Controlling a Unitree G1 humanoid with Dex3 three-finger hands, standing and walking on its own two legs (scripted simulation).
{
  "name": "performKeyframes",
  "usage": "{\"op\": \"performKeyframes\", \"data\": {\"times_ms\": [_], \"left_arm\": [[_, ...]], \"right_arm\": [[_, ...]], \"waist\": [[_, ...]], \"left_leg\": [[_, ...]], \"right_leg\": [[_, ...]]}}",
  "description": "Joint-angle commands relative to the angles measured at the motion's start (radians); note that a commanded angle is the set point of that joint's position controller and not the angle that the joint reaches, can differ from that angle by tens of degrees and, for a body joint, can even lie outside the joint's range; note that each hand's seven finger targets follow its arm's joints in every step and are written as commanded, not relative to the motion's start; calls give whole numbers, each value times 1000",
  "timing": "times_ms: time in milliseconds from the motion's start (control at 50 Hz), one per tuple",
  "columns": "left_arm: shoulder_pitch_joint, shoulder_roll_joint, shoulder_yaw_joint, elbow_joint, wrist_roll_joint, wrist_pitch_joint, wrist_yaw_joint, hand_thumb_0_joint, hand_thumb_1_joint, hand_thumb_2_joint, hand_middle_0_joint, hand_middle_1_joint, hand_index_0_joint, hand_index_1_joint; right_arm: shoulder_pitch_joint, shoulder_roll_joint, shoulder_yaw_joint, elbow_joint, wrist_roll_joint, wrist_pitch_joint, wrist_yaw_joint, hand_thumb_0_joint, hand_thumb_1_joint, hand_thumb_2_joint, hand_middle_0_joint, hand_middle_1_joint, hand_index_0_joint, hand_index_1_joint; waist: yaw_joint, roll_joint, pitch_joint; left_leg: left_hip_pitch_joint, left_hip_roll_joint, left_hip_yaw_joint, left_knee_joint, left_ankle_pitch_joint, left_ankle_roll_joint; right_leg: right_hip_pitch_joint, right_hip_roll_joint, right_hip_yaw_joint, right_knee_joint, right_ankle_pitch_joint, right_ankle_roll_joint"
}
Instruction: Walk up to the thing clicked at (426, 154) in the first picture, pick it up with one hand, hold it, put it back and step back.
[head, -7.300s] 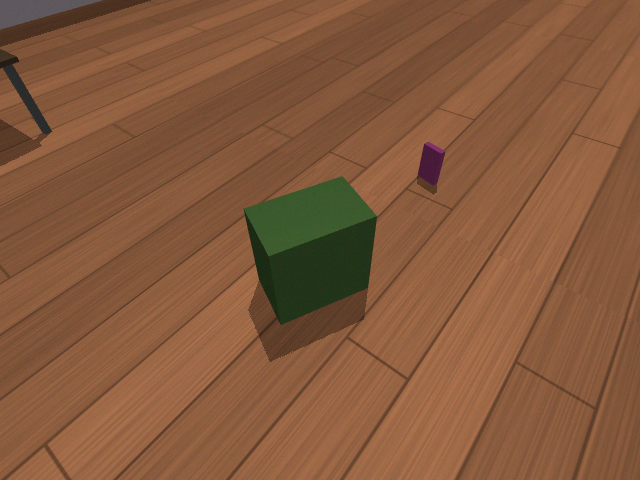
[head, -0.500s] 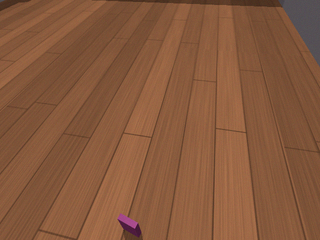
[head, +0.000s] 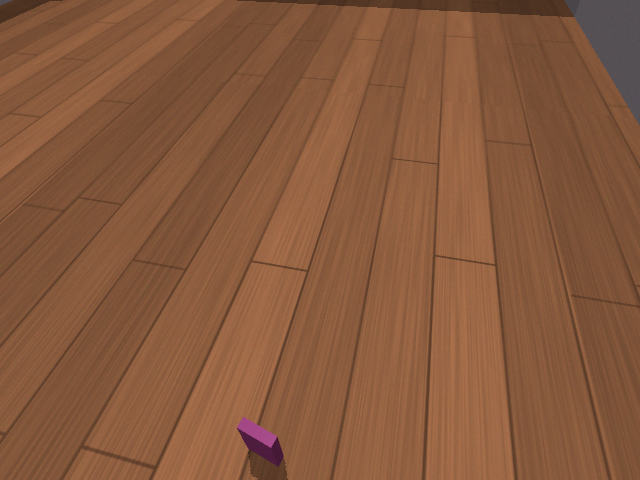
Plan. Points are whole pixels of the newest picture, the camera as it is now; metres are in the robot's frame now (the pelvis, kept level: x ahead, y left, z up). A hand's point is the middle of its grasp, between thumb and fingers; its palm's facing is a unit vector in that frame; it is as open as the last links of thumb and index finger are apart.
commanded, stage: stand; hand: left
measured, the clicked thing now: (261, 442) +0.38 +0.19 -0.69
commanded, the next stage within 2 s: none
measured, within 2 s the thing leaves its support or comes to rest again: neither
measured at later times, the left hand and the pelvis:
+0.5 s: hand out of the picture +0.09 +0.25 -0.16, palm faces -0.04 -0.94 -0.33, open 7.4 cm; pelvis +0.02 +0.00 +0.00, yaw +0 degrees
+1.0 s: hand out of the picture +0.11 +0.25 -0.16, palm faces -0.03 -0.94 -0.34, open 7.4 cm; pelvis +0.03 +0.00 +0.00, yaw +1 degrees
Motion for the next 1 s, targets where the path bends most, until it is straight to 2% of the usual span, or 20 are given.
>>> {"op": "performKeyframes", "data": {"times_ms": [0, 80, 140, 180, 360, 480, 560, 740, 800, 900, 980], "left_arm": [[-53, 218, 40, -70, -5, -29, 16, 0, 900, 900, -200, -300, -200, -300], [-44, 219, 37, -67, -3, -29, 18, 0, 900, 900, -200, -300, -200, -300], [-45, 220, 36, -68, -4, -28, 19, 0, 900, 900, -200, -300, -200, -300], [-48, 219, 37, -72, -3, -29, 19, 0, 900, 900, -200, -300, -200, -300], [-53, 217, 37, -73, -4, -29, 18, 0, 900, 900, -200, -300, -200, -301], [-63, 219, 37, -78, -5, -32, 20, 0, 900, 900, -200, -300, -200, -301], [-65, 220, 37, -74, -5, -30, 22, 0, 900, 900, -200, -300, -200, -301], [-70, 218, 40, -74, -4, -28, 24, 0, 900, 900, -200, -300, -200, -301], [-73, 222, 42, -71, -5, -25, 24, 0, 900, 900, -200, -300, -200, -301], [-62, 213, 39, -71, -3, -27, 24, 0, 900, 900, -200, -300, -200, -301], [-69, 214, 39, -73, -2, -25, 26, 0, 900, 900, -200, -300, -200, -301]], "right_arm": [[-52, -210, -30, -65, 3, -26, -15, 0, -900, -900, 200, 300, 200, 300], [-59, -207, -24, -68, 7, -23, -15, 0, -900, -900, 200, 300, 200, 300], [-51, -208, -21, -68, 7, -21, -14, 0, -900, -900, 200, 300, 200, 300], [-55, -211, -22, -71, 5, -22, -15, 0, -900, -900, 200, 300, 200, 300], [-70, -211, -17, -75, 7, -24, -16, 0, -900, -900, 200, 300, 200, 300], [-72, -214, -18, -75, 7, -27, -18, 0, -900, -900, 200, 300, 200, 300], [-77, -211, -18, -72, 9, -25, -19, 0, -900, -900, 200, 300, 200, 300], [-72, -212, -19, -73, 8, -25, -23, 0, -900, -900, 200, 300, 200, 300], [-74, -209, -18, -75, 7, -25, -25, 0, -900, -900, 200, 300, 200, 300], [-81, -212, -19, -78, 9, -27, -24, 0, -900, -900, 200, 300, 200, 300], [-85, -209, -19, -79, 8, -23, -25, 0, -900, -900, 200, 300, 200, 300]], "waist": [[4, 0, -80], [3, -11, -66], [2, -20, -53], [4, -17, -75], [8, -3, -70], [6, -3, -112], [6, -1, -97], [4, -4, -119], [4, -3, -110], [8, -3, -115], [7, -9, -98]], "left_leg": [[7, 107, -122, -83, -66, 30], [12, 106, -121, -78, -61, 32], [12, 106, -122, -77, -77, 32], [20, 109, -114, -66, -32, 36], [11, 109, -119, -79, -29, 28], [44, 117, -110, -54, 88, 31], [42, 113, -112, -60, 67, 26], [52, 119, -108, -52, 135, 29], [52, 118, -108, -61, 136, 26], [59, 119, -107, -55, 161, 28], [60, 118, -109, -59, 123, 28]], "right_leg": [[-4, -108, 108, -74, -34, -38], [-16, -106, 101, -74, -32, -34], [-30, -106, 104, -81, -70, -33], [-11, -115, 109, -79, -1, -37], [2, -109, 95, -74, -10, -32], [40, -121, 92, -64, 105, -32], [30, -116, 89, -69, 77, -29], [74, -123, 80, -57, 152, -30], [64, -119, 77, -54, 134, -30], [74, -122, 74, -59, 159, -27], [55, -121, 73, -65, 121, -29]]}}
